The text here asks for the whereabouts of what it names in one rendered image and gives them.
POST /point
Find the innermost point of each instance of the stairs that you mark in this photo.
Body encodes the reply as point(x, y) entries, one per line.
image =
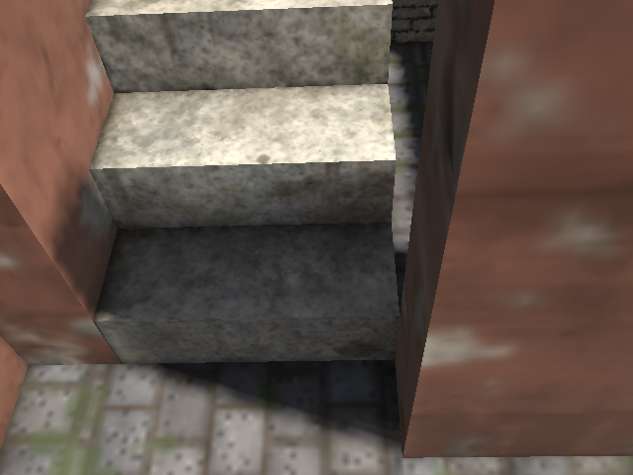
point(248, 161)

